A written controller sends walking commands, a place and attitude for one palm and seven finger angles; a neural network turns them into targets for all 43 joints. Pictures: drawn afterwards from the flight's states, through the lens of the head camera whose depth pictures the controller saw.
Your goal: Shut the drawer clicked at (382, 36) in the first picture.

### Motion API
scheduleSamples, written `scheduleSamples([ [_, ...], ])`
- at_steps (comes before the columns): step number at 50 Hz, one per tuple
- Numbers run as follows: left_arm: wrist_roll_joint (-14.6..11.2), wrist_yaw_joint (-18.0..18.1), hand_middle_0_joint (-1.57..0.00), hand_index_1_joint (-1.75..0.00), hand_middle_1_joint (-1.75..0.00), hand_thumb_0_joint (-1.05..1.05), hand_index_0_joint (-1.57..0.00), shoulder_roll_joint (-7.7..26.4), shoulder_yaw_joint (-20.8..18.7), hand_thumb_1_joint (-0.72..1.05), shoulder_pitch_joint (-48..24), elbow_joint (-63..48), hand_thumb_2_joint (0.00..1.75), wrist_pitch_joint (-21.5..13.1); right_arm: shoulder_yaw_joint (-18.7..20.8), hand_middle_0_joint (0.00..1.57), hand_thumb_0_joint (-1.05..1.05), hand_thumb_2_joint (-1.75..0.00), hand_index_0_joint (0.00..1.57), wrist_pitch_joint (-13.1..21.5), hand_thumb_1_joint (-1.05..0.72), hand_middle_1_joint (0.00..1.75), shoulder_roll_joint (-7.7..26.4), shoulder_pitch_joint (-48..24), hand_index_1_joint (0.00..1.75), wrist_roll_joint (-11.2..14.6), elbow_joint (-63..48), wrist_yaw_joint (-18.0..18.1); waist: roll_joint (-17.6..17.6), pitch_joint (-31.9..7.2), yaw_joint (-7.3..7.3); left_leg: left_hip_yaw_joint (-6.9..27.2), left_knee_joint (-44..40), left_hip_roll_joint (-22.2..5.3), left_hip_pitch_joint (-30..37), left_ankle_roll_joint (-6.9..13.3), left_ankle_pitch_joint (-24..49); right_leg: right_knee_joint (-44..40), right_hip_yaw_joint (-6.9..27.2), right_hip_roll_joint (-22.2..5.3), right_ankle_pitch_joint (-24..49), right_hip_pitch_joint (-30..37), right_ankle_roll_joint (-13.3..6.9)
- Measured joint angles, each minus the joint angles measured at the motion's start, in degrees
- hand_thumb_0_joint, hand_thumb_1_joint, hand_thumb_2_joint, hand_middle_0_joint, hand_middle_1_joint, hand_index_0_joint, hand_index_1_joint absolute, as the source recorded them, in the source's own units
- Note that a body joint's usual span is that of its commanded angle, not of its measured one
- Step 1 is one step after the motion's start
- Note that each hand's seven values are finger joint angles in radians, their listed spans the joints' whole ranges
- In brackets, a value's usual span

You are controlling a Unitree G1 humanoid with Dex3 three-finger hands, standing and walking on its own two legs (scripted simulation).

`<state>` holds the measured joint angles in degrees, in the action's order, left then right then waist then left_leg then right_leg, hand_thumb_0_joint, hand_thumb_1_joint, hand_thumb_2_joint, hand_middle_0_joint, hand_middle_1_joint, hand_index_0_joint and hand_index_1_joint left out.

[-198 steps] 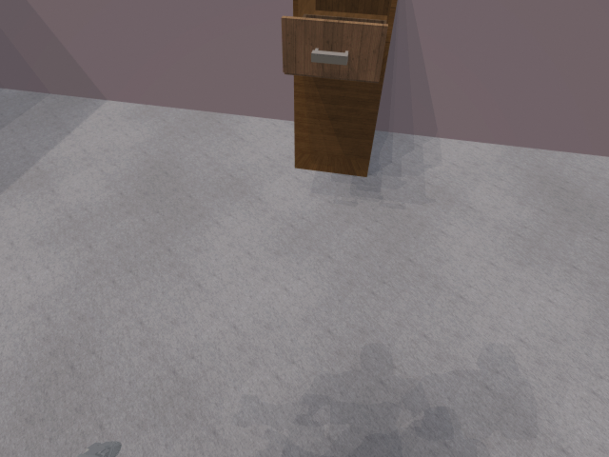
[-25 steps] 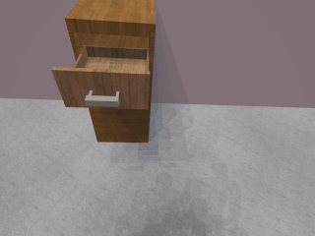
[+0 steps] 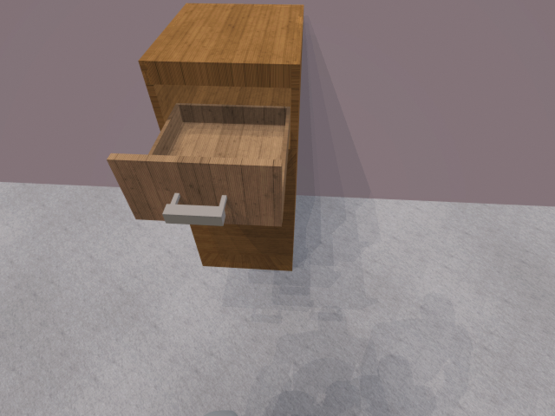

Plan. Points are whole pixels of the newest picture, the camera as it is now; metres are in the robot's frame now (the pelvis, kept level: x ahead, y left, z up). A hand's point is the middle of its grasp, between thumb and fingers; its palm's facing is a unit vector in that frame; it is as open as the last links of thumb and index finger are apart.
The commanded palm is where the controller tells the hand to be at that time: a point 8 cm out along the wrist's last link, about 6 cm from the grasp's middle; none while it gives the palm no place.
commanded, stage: take the last steps up to it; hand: left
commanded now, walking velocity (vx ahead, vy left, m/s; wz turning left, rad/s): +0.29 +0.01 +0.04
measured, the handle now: (197, 206) +0.50 +0.21 -0.03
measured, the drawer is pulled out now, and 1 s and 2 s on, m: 0.30 0.30 0.30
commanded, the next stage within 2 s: come to a stop and stand still in 0.42 s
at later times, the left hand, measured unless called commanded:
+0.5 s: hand (172, 372) +0.22 +0.21 -0.17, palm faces +0.03 -0.97 -0.23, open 7.3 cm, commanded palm none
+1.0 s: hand (161, 383) +0.21 +0.24 -0.19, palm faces +0.07 -0.97 -0.21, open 7.3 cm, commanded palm none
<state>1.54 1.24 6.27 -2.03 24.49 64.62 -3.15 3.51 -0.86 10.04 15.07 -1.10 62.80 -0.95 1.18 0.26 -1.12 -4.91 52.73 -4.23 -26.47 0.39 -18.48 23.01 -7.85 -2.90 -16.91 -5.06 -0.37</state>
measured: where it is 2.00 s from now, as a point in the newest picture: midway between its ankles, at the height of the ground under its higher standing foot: outside the picture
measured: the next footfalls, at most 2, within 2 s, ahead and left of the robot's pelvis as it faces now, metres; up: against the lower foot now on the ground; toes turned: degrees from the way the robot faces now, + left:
left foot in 0.18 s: +0.16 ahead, +0.15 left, +0.00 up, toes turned +10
right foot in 0.54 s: +0.25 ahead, -0.09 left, +0.00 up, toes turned -8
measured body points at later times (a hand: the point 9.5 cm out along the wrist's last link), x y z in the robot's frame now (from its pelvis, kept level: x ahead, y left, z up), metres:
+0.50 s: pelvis +0.14 +0.02 -0.01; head +0.15 +0.01 +0.44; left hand +0.22 +0.27 -0.15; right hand +0.14 -0.20 -0.17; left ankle +0.12 +0.15 -0.74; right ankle +0.20 -0.09 -0.73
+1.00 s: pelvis +0.17 +0.05 -0.01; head +0.19 +0.07 +0.44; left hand +0.21 +0.29 -0.17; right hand +0.22 -0.19 -0.16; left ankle +0.19 +0.15 -0.74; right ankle +0.20 -0.08 -0.73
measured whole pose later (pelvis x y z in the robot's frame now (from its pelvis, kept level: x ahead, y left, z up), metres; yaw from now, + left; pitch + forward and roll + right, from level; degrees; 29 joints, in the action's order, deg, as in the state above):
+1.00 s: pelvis +0.17 +0.05 -0.01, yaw +0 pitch -2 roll +0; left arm 0.8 2.3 11.6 -3.4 11.1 59.9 2.8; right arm 2.3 -1.0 9.5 11.2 -0.8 59.3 1.3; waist -2.3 4.4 -0.5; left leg -4.0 32.3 -1.2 -15.0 0.9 -15.1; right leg 37.5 -4.7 -3.4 -21.4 -18.5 0.5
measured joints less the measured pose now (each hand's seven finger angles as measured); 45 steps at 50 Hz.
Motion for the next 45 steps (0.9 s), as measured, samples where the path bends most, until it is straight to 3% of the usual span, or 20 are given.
scheduleSamples([
  [4,0.01,-0.18,-0.20,-0.30,-0.30,0.00,-0.20,-0.38,0.23,0.91,1.50,1.37,0.89,-0.02,-0.01,0.19,0.02,-0.90,0.20,0.64,-0.92,0.30,0.35,-2.42,0.30,0.25,-1.57,-0.36,-0.89,1.39,-0.52,-0.98,-7.93,-1.03,-0.16,-0.07,2.55,-1.60,-0.69,-0.74,-1.04,2.29,1.14],
  [8,-0.27,-0.29,-0.20,-0.30,-0.30,0.00,-0.20,-0.22,0.01,0.91,2.58,2.14,0.89,0.38,-0.65,0.19,0.01,-0.90,0.20,1.98,-0.91,0.30,0.17,-4.69,0.30,0.17,-2.86,-0.38,-1.79,2.75,-1.45,-2.58,-18.68,-0.34,4.55,0.65,5.07,2.15,-0.91,-1.74,-5.25,3.11,2.88],
  [12,-0.68,-0.49,-0.21,-0.30,-0.30,0.00,-0.20,0.67,-0.30,0.91,1.00,2.72,0.89,2.06,-1.17,0.19,0.01,-0.90,0.20,4.14,-0.91,0.30,-1.17,-6.18,0.30,-0.12,-3.91,0.73,-3.32,3.92,-1.08,-4.28,-16.97,0.14,6.66,1.39,3.69,28.48,3.27,-2.10,-12.62,-7.09,0.68],
  [15,-0.54,-0.71,-0.20,-0.30,-0.30,0.00,-0.20,1.80,-0.86,0.91,-2.41,1.85,0.89,2.53,-0.67,0.20,0.00,-0.90,0.20,4.85,-0.93,0.30,-1.94,-5.16,0.30,0.28,-4.05,2.10,-3.46,3.43,0.02,-5.33,-20.30,0.54,10.25,0.98,3.53,40.15,3.60,-1.79,-9.74,-15.24,0.03],
  [17,-0.44,-0.75,-0.20,-0.30,-0.30,0.01,-0.20,2.50,-1.21,0.91,-5.23,0.24,0.89,2.65,-0.65,0.20,-0.01,-0.90,0.21,4.89,-0.94,0.30,-1.46,-3.97,0.30,0.17,-3.62,2.44,-3.25,2.86,0.55,-5.58,-23.34,1.05,12.54,1.09,4.25,38.63,3.03,-2.23,-7.45,-18.43,0.31],
  [21,-0.35,-0.79,-0.20,-0.30,-0.29,0.00,-0.20,3.42,-1.47,0.91,-10.66,-3.57,0.89,2.46,-1.01,0.20,-0.01,-0.90,0.20,3.87,-0.94,0.30,-0.85,-1.11,0.30,-0.12,-1.72,2.15,-2.44,1.92,1.25,-5.38,-26.90,1.74,15.94,0.77,4.47,27.16,2.43,-2.80,-4.29,-20.00,0.82],
  [27,-0.05,-0.98,-0.20,-0.30,-0.29,0.00,-0.20,4.11,-1.30,0.92,-14.71,-6.78,0.89,1.29,-1.02,0.20,0.00,-0.90,0.20,1.92,-0.92,0.30,-1.13,3.11,0.30,-0.16,0.88,1.53,-1.13,1.21,2.24,-5.05,-22.04,1.20,17.87,-1.51,-1.12,10.90,1.59,-1.71,3.27,-14.13,0.57],
  [30,-0.32,-0.48,-0.20,-0.30,-0.29,0.00,-0.20,2.78,-0.45,0.92,-15.46,-6.24,0.89,0.38,-1.29,0.20,0.01,-0.90,0.20,0.61,-0.91,0.30,-0.63,3.29,0.30,0.25,1.97,1.67,1.59,1.76,2.78,-1.76,-12.54,0.12,14.34,-1.34,-9.14,12.45,-0.05,-0.05,2.04,-13.03,-1.96],
  [33,-0.51,0.15,-0.20,-0.30,-0.29,0.00,-0.20,1.59,0.53,0.91,-15.52,-5.23,0.89,0.68,-1.69,0.20,0.01,-0.90,0.20,-0.03,-0.91,0.30,-0.86,2.14,0.30,0.83,2.24,2.21,1.82,2.35,2.81,0.44,-7.61,0.76,10.93,-1.79,-10.51,9.30,-0.50,0.61,2.26,-10.60,-2.72],
  [41,-0.34,1.20,-0.21,-0.30,-0.30,-0.01,-0.21,2.19,-0.54,0.93,-16.07,-5.71,0.89,3.62,-0.83,0.20,0.01,-0.90,0.20,-2.28,-0.91,0.30,-0.93,-2.46,0.30,0.92,-0.94,2.46,0.21,4.59,1.32,2.02,-4.39,2.30,5.58,-2.97,-8.22,6.37,-0.33,-0.02,3.99,-9.53,-2.13],
  [45,-0.17,1.17,-0.21,-0.30,-0.30,-0.01,-0.21,3.33,-1.08,0.92,-15.22,-5.81,0.89,4.57,-0.39,0.20,0.01,-0.90,0.20,-1.90,-0.92,0.30,0.01,-4.17,0.30,0.97,-2.88,2.20,-1.07,5.21,0.82,1.71,-11.25,2.51,7.76,-2.83,-4.19,7.38,0.05,-0.77,4.24,-10.75,-0.94],
])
